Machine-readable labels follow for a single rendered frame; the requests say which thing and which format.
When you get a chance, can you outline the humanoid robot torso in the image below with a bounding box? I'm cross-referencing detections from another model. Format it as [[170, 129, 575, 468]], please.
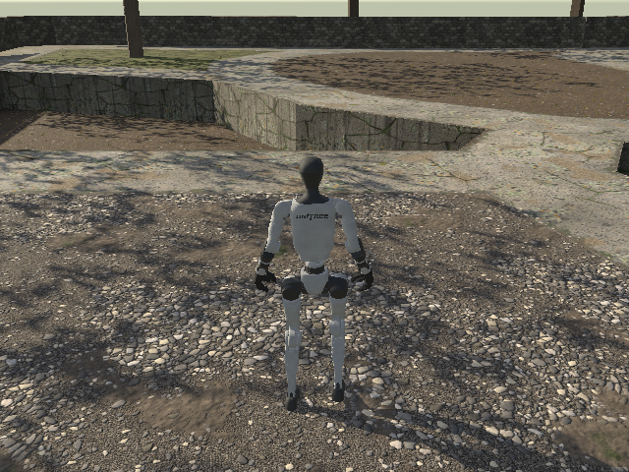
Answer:
[[290, 194, 336, 295]]

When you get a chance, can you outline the right robot forearm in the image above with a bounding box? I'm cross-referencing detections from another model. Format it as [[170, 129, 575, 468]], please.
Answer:
[[351, 237, 371, 274]]

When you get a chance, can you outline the robot left upper arm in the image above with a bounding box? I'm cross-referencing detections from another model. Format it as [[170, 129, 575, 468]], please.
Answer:
[[265, 200, 292, 254]]

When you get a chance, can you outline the left robot forearm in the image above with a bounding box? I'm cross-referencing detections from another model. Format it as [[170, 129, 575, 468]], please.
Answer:
[[256, 238, 275, 275]]

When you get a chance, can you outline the robot left hand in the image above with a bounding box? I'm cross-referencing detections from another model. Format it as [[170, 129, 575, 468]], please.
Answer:
[[254, 271, 276, 292]]

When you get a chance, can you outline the robot right hand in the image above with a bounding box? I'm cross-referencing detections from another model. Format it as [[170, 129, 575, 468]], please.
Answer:
[[351, 269, 373, 291]]

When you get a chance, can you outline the robot right shin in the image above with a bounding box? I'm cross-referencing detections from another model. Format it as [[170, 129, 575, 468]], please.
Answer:
[[331, 320, 345, 388]]

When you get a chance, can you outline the robot right upper arm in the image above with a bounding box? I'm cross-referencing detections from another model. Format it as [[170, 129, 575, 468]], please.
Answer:
[[333, 199, 361, 253]]

